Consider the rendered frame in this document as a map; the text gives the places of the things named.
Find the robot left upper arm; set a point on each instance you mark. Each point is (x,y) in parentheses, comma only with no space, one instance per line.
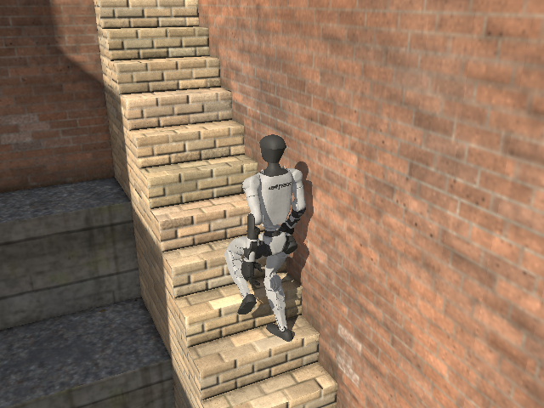
(250,186)

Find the robot left shin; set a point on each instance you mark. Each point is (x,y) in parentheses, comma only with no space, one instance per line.
(234,267)

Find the right robot thigh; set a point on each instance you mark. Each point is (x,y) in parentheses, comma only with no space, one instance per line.
(273,263)

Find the robot right hand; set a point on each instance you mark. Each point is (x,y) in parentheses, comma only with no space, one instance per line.
(285,228)

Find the robot left hand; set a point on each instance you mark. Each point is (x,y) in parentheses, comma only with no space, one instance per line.
(247,270)

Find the right robot forearm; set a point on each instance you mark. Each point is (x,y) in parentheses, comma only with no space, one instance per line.
(294,217)

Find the left robot forearm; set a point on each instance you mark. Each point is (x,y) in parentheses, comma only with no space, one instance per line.
(251,240)

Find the robot right upper arm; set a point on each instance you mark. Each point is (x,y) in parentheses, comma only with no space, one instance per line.
(297,189)

